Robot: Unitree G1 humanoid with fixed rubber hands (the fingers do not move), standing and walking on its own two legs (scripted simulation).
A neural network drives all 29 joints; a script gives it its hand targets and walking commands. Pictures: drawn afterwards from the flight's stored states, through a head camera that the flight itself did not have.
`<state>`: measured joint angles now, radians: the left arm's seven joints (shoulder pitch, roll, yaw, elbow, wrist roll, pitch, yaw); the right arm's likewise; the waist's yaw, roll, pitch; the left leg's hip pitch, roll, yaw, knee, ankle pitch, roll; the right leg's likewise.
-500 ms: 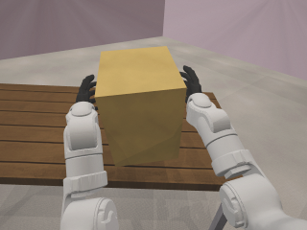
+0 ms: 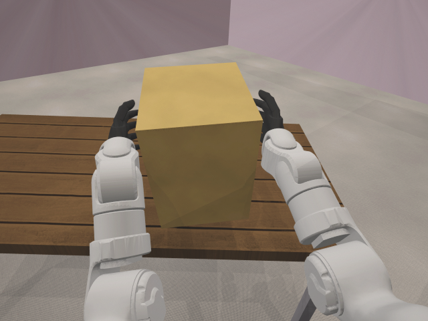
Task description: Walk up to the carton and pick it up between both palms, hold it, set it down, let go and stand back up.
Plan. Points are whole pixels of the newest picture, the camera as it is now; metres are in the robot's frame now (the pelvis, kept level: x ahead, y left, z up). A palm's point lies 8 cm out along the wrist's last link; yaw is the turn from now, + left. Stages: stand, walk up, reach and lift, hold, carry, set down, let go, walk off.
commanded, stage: hold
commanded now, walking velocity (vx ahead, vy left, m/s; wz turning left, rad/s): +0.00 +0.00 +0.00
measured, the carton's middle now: (198, 145) +0.40 +0.01 +0.21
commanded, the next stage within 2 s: set down in 0.52 s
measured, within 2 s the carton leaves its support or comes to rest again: neither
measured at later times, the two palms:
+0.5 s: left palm (124, 145) +0.37 +0.14 +0.23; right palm (270, 134) +0.38 -0.12 +0.24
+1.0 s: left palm (118, 159) +0.36 +0.15 +0.21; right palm (261, 140) +0.38 -0.11 +0.22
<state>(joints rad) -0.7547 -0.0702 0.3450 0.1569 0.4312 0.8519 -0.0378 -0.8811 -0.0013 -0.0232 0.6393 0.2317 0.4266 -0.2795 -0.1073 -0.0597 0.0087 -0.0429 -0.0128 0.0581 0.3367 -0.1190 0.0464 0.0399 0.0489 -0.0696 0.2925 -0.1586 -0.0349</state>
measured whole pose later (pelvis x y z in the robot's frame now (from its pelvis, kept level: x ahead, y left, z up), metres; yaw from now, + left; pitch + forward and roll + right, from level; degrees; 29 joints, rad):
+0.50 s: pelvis +0.01 +0.00 +0.00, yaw +1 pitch -10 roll -1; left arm -0.70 -0.08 0.31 0.06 0.43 0.89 -0.02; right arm -0.84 -0.03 0.03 0.57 0.27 0.44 -0.28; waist -0.12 -0.05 0.03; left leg -0.04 -0.01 0.05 0.35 -0.14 0.04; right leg 0.07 0.05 -0.08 0.27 -0.17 -0.04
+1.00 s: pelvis +0.00 -0.01 +0.00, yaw +2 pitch -13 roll +0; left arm -0.74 -0.11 0.41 0.29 0.51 0.63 -0.08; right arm -0.87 0.10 -0.25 0.81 -0.06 0.12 -0.16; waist -0.06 -0.09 0.08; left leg 0.02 -0.02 0.03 0.28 -0.09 0.04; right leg 0.10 0.04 -0.10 0.28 -0.17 -0.04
